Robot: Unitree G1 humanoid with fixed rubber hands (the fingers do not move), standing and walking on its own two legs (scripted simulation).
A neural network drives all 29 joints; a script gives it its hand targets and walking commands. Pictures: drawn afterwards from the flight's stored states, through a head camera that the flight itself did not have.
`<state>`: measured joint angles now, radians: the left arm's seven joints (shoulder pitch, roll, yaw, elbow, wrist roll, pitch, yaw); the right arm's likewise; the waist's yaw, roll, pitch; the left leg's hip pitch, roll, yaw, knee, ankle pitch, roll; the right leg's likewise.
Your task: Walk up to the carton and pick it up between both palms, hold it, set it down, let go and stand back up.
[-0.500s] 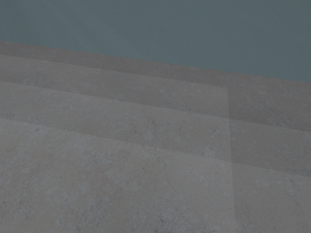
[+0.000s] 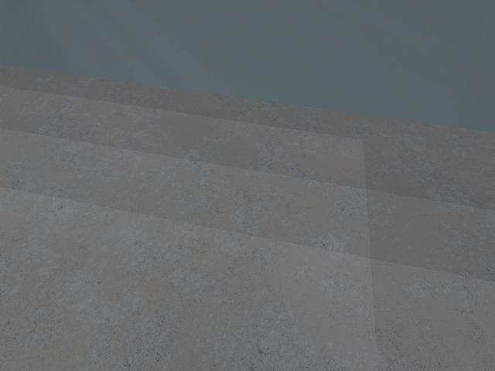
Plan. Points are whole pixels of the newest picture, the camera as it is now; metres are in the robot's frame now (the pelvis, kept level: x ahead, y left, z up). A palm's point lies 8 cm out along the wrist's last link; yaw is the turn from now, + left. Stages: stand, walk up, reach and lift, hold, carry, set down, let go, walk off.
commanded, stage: stand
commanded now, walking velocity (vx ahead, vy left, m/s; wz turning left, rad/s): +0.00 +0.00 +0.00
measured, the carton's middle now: out of the picture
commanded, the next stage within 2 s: walk up in 0.64 s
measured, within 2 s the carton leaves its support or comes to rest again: neither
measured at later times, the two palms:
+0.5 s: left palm out of the picture -0.03 +0.20 -0.15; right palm out of the picture -0.03 -0.19 -0.15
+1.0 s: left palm out of the picture -0.02 +0.25 -0.17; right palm out of the picture +0.05 -0.22 -0.15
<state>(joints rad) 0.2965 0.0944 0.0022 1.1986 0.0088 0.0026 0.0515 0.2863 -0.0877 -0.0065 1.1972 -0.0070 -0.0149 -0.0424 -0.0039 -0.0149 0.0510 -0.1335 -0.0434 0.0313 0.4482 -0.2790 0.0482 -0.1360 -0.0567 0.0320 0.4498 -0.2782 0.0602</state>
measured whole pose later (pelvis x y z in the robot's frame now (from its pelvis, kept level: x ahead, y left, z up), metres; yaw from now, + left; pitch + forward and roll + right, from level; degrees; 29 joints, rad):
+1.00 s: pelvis +0.02 +0.02 -0.02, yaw +11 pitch -1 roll -4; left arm 0.27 0.16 0.08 1.09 0.07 -0.05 0.07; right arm 0.32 -0.20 -0.05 1.04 -0.05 0.03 0.03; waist -0.01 0.02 0.04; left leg -0.42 0.05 0.02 0.95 -0.43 0.01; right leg -0.11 -0.10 -0.18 0.52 -0.38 0.08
